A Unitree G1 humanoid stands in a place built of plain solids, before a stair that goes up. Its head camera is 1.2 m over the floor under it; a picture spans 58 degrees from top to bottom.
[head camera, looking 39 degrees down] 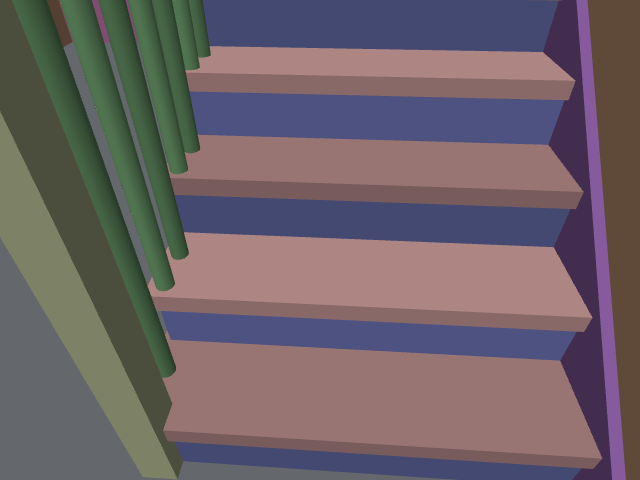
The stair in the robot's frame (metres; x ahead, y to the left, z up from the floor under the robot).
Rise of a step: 0.20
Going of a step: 0.24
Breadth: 1.10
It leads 4 degrees to the right of straight ahead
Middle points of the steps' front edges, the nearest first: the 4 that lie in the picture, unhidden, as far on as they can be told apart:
0.48 -0.13 0.21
0.72 -0.10 0.41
0.96 -0.12 0.61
1.20 -0.13 0.80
